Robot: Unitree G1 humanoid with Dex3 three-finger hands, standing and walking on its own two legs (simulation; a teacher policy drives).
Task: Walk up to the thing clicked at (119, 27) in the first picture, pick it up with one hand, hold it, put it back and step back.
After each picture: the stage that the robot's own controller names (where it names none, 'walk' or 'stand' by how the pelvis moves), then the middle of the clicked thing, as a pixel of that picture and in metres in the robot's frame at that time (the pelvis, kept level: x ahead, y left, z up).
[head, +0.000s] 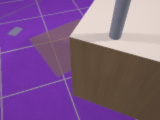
stand; (119, 17) +0.73 -0.18 +0.03
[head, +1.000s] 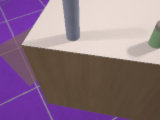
walk; (71, 15) +0.66 +0.09 +0.07
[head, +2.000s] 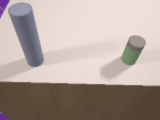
stand; (29, 39) +0.48 +0.21 +0.07
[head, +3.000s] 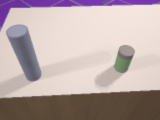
stand; (26, 56) +0.46 +0.22 +0.03
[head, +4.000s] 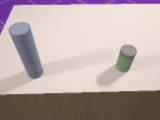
stand; (28, 54) +0.47 +0.22 +0.03
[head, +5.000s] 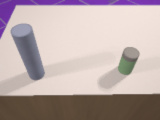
stand; (30, 55) +0.46 +0.22 +0.03
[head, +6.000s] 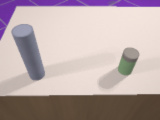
stand; (31, 55) +0.46 +0.21 +0.03
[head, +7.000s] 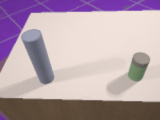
rise first; (40, 59) +0.45 +0.21 +0.04
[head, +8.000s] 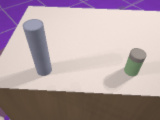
go down; (39, 50) +0.49 +0.19 +0.04
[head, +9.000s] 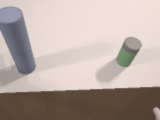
go down; (19, 46) +0.46 +0.20 +0.07
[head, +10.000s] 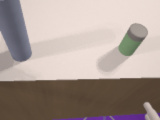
close in; (13, 29) +0.47 +0.19 +0.10
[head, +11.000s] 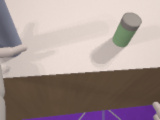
close; out of the picture +0.48 +0.21 +0.12
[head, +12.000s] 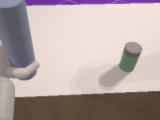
lift; (18, 43) +0.36 +0.17 +0.22
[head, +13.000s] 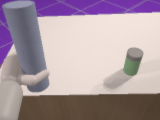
lift; (30, 51) +0.34 +0.16 +0.21
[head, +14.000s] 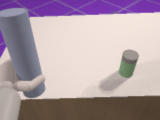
hold; (25, 57) +0.33 +0.17 +0.19
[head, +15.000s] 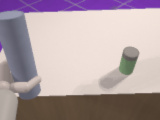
hold; (21, 59) +0.34 +0.19 +0.17
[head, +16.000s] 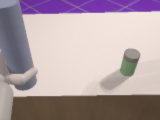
crouch; (16, 50) +0.34 +0.19 +0.21
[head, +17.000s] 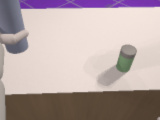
crouch; (7, 11) +0.45 +0.21 +0.25
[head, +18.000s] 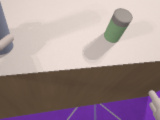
lower; out of the picture +0.50 +0.21 +0.11
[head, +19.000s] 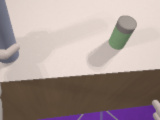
lower; out of the picture +0.48 +0.21 +0.11
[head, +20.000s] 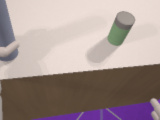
lower; out of the picture +0.49 +0.20 +0.12
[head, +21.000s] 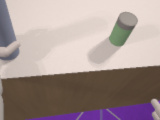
lower; out of the picture +0.48 +0.20 +0.12
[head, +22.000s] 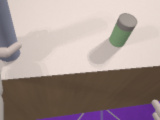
loosen; out of the picture +0.48 +0.20 +0.11
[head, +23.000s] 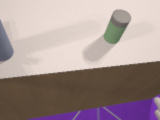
withdraw; out of the picture +0.47 +0.21 +0.11
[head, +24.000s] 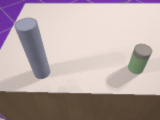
sink last; (35, 52) +0.45 +0.21 +0.07
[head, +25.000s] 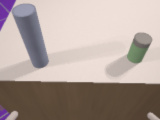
stand; (33, 40) +0.48 +0.20 +0.09
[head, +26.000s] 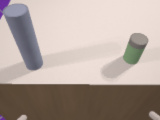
stand; (26, 41) +0.47 +0.21 +0.10
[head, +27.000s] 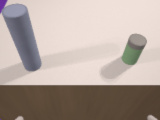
stand; (25, 42) +0.46 +0.21 +0.10
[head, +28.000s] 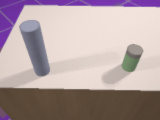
stand; (37, 51) +0.49 +0.20 +0.04
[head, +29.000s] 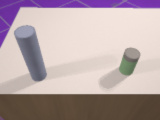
stand; (33, 56) +0.47 +0.21 +0.03
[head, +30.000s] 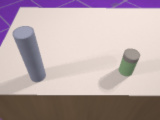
stand; (31, 57) +0.46 +0.21 +0.03
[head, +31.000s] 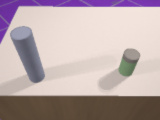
walk; (30, 58) +0.45 +0.22 +0.03
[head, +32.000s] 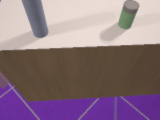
walk; (34, 10) +0.61 +0.21 +0.06
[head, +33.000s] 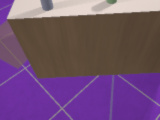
walk; out of the picture +0.92 +0.26 +0.05
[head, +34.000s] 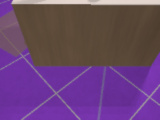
walk; out of the picture +1.10 +0.23 +0.05
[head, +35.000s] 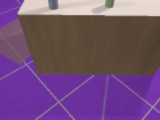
stand; out of the picture +1.07 +0.20 +0.03
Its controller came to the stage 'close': yes
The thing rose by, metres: 0.21
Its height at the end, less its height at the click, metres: +0.00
